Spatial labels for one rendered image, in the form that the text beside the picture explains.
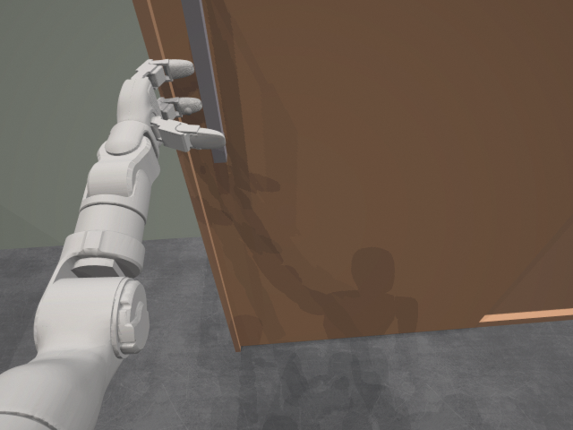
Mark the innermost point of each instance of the left robot upper arm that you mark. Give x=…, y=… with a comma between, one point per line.
x=86, y=327

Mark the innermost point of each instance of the left robot forearm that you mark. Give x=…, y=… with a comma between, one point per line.
x=107, y=240

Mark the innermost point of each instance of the wardrobe door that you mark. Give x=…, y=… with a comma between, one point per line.
x=392, y=165
x=547, y=282

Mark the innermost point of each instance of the robot left hand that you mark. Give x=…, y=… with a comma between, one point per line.
x=137, y=101

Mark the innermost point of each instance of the handle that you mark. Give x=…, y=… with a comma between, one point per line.
x=198, y=37

